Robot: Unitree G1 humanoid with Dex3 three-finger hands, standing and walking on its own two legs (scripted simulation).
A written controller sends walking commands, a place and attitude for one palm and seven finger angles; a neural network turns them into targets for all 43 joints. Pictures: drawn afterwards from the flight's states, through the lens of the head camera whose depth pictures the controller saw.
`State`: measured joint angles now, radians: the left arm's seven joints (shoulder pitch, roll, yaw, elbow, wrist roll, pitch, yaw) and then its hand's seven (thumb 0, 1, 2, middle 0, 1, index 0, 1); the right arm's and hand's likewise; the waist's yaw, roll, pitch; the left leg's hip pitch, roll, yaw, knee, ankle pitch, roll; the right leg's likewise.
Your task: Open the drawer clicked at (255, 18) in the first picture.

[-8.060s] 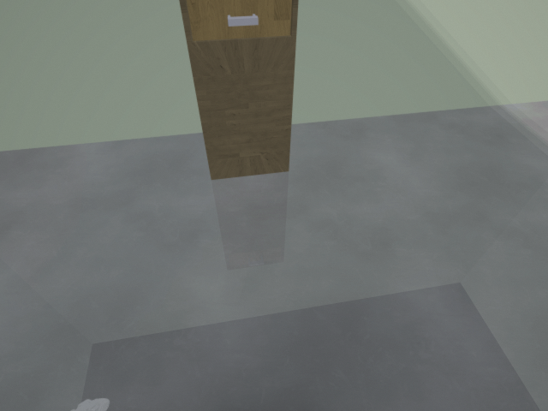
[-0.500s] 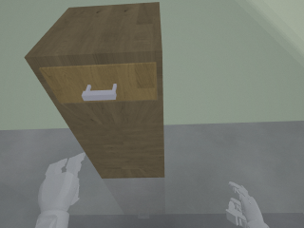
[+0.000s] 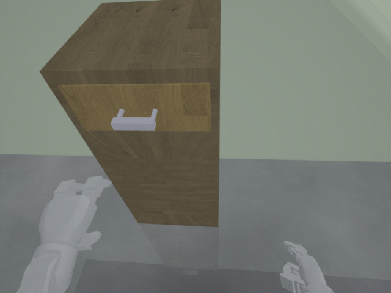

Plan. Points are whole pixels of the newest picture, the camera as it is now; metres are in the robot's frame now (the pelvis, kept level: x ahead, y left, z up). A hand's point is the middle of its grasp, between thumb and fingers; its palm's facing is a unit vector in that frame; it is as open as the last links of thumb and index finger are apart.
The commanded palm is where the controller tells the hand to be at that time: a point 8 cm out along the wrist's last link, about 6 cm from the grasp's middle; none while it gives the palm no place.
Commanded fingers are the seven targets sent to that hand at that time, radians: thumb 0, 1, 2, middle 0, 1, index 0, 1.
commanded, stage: raise the hand with hooked fingers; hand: left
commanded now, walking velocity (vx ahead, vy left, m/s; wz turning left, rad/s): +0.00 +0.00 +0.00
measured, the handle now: (135, 117) +0.51 +0.23 +0.06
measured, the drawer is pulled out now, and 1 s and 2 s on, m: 0.00 0.00 0.00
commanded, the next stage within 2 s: move the hooked fingers above the handle in 1.08 s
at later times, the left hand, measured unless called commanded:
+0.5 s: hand (57, 167) +0.29 +0.29 +0.14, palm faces +0.13 -0.07 -0.99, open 13.6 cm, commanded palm +0.25 +0.29 +0.20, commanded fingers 0.00 -0.50 0.30 -0.30 -1.20 -0.30 -1.20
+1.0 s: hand (46, 164) +0.28 +0.29 +0.16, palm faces +0.09 -0.08 -0.99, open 13.8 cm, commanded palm +0.25 +0.29 +0.23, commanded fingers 0.00 -0.50 0.30 -0.30 -1.20 -0.30 -1.20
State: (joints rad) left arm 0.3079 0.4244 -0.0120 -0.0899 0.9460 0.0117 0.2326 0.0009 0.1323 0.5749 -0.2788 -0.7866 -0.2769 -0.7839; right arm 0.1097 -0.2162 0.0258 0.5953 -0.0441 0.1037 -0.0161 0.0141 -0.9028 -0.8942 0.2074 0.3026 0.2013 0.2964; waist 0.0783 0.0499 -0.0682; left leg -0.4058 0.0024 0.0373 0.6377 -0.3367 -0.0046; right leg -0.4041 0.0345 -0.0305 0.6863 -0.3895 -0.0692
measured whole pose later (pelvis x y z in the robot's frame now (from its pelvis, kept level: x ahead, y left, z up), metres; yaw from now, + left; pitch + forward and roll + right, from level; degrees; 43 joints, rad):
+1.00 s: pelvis -0.03 +0.05 +0.02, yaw +1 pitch -1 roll +0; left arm -0.14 0.56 -0.02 -0.07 0.84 0.04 -0.08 0.00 -0.49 0.30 -0.32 -1.20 -0.32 -1.20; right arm 0.14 -0.27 0.01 0.64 0.02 0.15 0.01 0.01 -0.91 -0.89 0.20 0.30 0.20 0.30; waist 0.09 0.09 0.02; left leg -0.20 -0.05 0.03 0.41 -0.19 0.05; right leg -0.18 -0.01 -0.04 0.42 -0.23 -0.01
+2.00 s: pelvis +0.00 +0.03 +0.02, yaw +1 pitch +5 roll +0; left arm -0.39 0.50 -0.10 0.27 0.90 0.05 0.01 0.00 -0.49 0.30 -0.32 -1.20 -0.32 -1.20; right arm 0.17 -0.27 -0.02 0.65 0.04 0.17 -0.03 0.01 -0.91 -0.89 0.20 0.30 0.20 0.30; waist 0.05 0.07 -0.04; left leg -0.30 -0.03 0.02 0.47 -0.26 0.03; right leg -0.27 0.01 -0.04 0.49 -0.30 -0.03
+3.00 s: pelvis +0.01 +0.02 +0.01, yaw +0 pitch +8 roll +1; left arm -0.62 0.46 -0.13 0.64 0.96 0.05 0.06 0.00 -0.49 0.30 -0.32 -1.20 -0.32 -1.20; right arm 0.29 -0.27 -0.05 0.67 0.05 0.20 -0.03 0.01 -0.91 -0.89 0.20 0.30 0.20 0.30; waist -0.02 0.06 -0.09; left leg -0.38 -0.01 0.04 0.52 -0.28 0.02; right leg -0.36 0.02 -0.02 0.54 -0.32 -0.04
